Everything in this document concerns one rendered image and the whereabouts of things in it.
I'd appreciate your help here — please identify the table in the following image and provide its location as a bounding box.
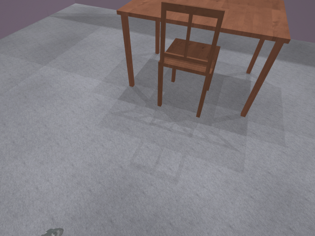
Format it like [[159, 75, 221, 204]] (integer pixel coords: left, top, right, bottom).
[[117, 0, 291, 117]]

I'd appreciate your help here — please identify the chair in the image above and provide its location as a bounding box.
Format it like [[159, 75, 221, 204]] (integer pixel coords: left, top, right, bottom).
[[157, 1, 225, 118]]

